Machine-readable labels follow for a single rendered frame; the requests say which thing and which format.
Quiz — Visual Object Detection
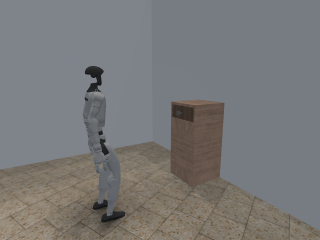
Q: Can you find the robot left upper arm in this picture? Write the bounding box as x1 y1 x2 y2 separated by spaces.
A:
82 102 87 119

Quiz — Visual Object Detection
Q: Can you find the robot left hand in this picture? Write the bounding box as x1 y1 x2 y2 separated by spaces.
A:
88 138 94 155

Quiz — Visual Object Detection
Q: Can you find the robot left thigh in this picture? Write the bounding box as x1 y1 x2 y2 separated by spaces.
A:
99 161 111 178

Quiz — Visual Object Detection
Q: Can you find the drawer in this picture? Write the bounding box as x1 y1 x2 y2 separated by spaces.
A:
172 104 194 122

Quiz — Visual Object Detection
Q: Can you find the cabinet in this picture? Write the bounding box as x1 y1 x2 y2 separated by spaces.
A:
170 100 225 187

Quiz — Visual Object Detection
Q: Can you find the robot right hand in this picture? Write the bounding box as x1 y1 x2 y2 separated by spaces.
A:
93 151 107 174

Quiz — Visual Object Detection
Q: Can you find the left robot forearm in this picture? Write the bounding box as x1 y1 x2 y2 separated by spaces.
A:
83 117 90 139

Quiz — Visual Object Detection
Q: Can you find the right robot forearm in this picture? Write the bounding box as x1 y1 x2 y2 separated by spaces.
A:
88 119 102 153

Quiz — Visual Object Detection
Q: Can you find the robot right upper arm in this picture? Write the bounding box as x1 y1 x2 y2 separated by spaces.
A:
87 92 105 125

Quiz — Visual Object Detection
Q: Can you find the robot left shin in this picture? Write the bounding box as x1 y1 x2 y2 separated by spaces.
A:
98 171 112 204

